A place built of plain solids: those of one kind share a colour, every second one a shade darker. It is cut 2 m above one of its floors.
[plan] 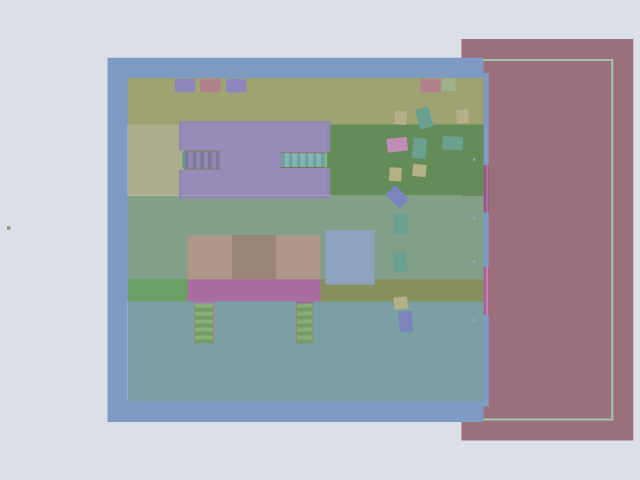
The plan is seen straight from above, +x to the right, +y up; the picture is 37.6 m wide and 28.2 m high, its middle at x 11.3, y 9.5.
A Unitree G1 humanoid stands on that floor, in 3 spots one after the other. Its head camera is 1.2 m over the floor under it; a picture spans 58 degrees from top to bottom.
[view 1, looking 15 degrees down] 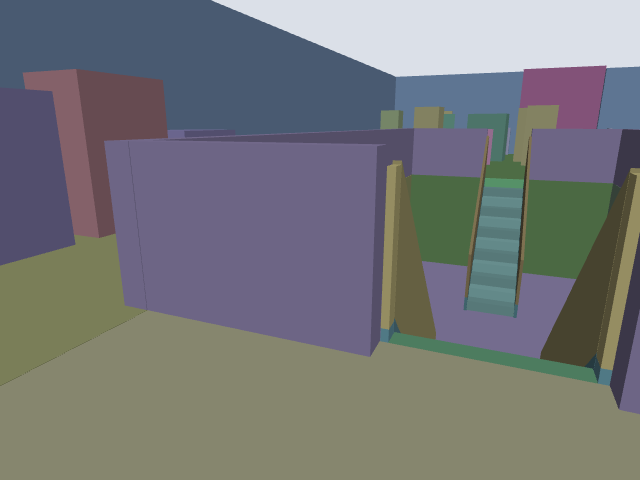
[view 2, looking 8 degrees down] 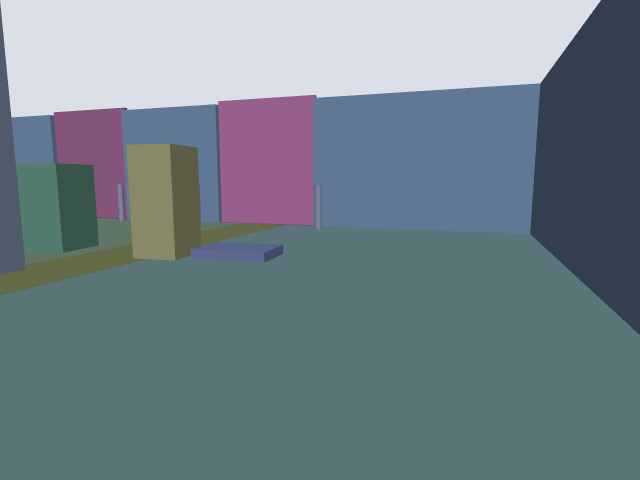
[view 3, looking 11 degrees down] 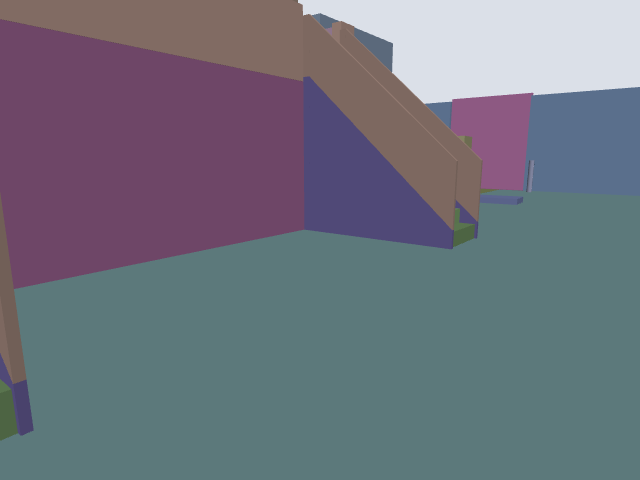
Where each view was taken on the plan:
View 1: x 1.01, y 14.19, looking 23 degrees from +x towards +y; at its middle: rail_reela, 2.25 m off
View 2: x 10.41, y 1.31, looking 19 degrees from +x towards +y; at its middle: floor_hall0a_concrete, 8.62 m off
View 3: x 4.49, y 1.33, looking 38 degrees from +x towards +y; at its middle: floor_hall0a_concrete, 6.29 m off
